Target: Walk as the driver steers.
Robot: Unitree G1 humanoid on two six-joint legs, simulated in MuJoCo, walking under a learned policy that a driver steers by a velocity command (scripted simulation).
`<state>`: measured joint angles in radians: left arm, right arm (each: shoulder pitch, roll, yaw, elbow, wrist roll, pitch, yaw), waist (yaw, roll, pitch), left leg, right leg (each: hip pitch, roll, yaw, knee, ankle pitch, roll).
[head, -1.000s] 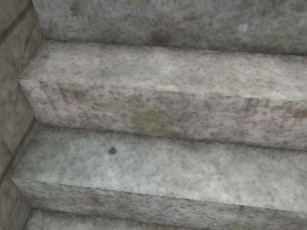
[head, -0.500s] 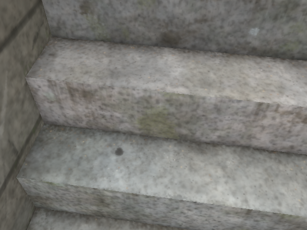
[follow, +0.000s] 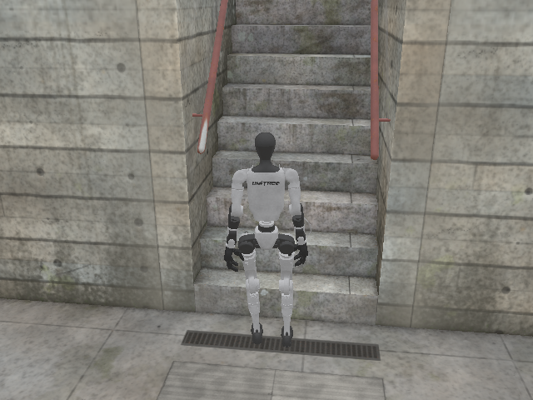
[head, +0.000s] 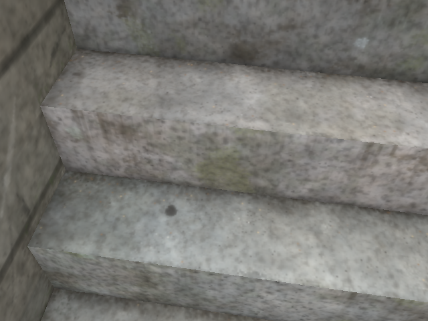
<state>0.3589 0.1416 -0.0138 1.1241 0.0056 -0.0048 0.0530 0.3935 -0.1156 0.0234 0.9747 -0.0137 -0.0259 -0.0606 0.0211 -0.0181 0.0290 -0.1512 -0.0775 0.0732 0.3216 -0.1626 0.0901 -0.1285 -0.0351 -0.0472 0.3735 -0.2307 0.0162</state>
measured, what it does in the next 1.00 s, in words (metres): stands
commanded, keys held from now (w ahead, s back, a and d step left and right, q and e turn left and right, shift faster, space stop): no key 0.14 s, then w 0.86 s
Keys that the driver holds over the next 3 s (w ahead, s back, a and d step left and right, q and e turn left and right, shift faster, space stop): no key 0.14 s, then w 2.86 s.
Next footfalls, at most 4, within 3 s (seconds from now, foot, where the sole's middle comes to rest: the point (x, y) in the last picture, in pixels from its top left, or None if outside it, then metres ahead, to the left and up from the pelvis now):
none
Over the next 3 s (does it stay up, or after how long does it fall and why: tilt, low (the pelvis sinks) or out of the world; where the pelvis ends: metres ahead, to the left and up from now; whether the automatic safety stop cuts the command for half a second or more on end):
stays up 0.02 -0.05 0.01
